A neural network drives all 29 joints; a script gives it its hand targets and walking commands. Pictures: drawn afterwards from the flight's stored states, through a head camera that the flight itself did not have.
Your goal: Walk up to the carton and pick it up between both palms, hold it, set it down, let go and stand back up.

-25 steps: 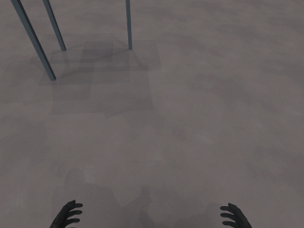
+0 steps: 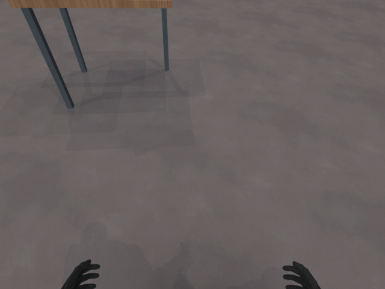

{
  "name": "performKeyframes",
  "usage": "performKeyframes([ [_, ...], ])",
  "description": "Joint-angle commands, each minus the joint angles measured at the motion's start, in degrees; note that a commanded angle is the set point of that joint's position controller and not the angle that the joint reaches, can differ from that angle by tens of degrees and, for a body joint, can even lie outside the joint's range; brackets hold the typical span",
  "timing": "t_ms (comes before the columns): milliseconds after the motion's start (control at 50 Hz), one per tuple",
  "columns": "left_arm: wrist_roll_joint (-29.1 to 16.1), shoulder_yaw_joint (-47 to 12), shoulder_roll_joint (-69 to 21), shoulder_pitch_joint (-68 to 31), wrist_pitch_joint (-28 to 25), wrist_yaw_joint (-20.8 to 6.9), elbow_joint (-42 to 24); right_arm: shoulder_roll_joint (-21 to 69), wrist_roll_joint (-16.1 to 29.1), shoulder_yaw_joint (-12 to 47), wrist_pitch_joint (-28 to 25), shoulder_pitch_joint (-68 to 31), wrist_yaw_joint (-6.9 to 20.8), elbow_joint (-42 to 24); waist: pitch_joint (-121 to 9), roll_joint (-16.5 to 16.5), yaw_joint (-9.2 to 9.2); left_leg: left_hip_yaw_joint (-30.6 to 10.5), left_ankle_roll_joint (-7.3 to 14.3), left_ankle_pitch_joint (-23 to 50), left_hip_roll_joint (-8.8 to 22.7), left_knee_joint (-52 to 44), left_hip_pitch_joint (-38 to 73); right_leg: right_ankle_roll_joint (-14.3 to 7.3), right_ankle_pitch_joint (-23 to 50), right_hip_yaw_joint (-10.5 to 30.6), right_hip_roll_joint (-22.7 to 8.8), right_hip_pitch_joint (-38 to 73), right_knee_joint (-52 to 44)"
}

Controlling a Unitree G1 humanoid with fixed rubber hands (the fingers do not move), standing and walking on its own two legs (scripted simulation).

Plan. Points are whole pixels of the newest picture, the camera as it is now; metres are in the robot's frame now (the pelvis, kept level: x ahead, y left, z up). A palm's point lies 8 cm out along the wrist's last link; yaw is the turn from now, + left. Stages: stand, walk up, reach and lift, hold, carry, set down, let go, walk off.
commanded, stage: stand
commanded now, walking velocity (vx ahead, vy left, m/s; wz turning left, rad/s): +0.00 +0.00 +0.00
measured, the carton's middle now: out of the picture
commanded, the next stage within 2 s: none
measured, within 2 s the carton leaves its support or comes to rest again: neither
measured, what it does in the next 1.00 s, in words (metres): stands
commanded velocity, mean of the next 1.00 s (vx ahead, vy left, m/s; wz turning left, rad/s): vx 0.00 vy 0.00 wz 0.00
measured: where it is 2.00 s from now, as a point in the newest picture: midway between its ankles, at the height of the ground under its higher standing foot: outside the picture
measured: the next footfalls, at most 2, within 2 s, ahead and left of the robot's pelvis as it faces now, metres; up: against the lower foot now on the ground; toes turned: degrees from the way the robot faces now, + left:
none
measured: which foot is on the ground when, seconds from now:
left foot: down 0.00-1.00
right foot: down 0.00-1.00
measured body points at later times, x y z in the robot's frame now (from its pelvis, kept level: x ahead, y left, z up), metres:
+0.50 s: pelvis -0.01 +0.00 +0.00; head +0.00 +0.00 +0.45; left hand +0.12 +0.25 -0.10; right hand +0.13 -0.25 -0.10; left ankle +0.01 +0.12 -0.73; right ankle +0.01 -0.12 -0.73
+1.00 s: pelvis -0.01 +0.00 +0.00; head +0.00 +0.00 +0.45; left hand +0.11 +0.25 -0.10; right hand +0.12 -0.25 -0.10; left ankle +0.01 +0.12 -0.73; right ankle +0.01 -0.12 -0.73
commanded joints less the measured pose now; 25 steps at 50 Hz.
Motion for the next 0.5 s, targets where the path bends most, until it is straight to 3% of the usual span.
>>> performKeyframes([
  [0, -0.02, 2.17, 6.58, -1.11, -1.45, 0.3, -5.31, -6.9, 0.06, -2.53, -1.54, -1.54, -0.3, -5.55, -4.28, 0.42, 0.01, -4.95, 2.12, 5.63, 4.31, -7.72, 0.19, -2.42, 4.85, 4.84, -4.08, 0.34, -6.52],
  [480, -0.12, 1.95, 7.09, 0.73, -1.41, 0.42, -3.59, -7.34, 0.2, -2.28, -1.42, 0.05, -0.45, -4.13, -3.24, 0.4, 0.02, -5.45, 2.2, 4.66, 4.39, -8.88, -0.32, -2.47, 4.1, 5.05, -4.39, 0.12, -7.63],
])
